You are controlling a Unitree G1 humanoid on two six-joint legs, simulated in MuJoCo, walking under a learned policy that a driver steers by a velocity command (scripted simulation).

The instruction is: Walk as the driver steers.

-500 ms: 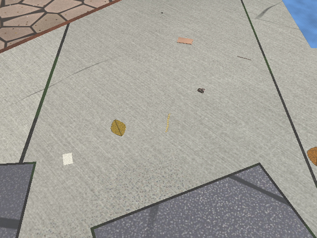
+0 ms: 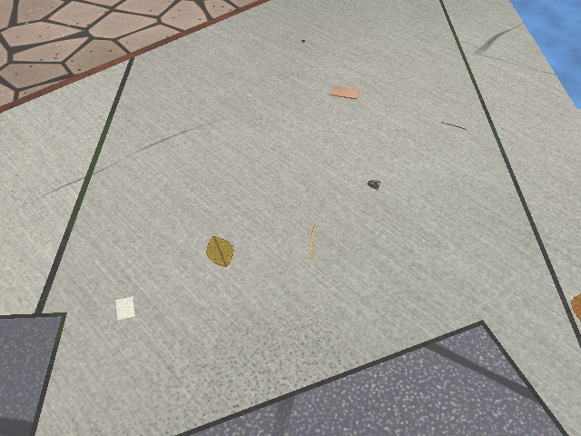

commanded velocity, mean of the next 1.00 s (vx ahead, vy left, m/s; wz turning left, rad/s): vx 0.31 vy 0.00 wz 0.00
